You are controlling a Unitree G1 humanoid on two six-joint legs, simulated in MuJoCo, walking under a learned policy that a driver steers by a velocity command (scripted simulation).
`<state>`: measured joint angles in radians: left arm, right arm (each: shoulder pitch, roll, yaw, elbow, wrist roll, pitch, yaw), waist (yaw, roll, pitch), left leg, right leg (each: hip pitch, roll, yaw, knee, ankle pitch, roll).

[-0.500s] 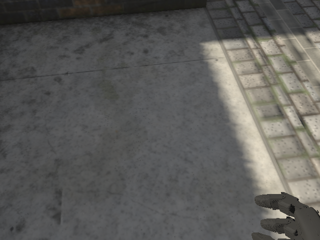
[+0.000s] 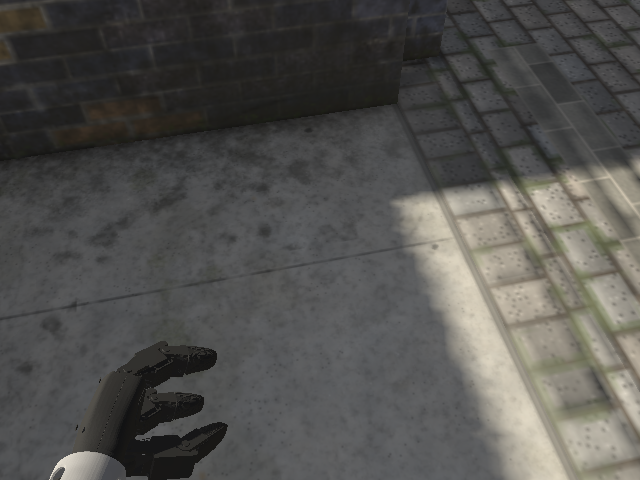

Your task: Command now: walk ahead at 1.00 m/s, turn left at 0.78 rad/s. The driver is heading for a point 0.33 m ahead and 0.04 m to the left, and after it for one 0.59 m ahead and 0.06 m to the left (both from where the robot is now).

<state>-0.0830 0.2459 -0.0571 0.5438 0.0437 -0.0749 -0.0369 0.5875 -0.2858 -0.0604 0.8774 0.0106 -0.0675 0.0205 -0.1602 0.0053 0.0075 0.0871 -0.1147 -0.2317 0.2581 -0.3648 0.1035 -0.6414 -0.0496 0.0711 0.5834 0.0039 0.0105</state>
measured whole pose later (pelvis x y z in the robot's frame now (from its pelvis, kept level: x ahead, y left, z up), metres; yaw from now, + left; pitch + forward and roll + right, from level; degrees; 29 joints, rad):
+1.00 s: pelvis +0.55 -0.01 +0.00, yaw +34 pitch +0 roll +0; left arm 0.17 0.20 0.00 0.70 0.03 -0.01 0.01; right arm 0.18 -0.24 -0.04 0.69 -0.02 0.04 -0.01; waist -0.01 0.02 0.01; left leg -0.31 -0.04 -0.08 0.59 -0.26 -0.01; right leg -0.34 0.00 0.00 0.60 -0.26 -0.01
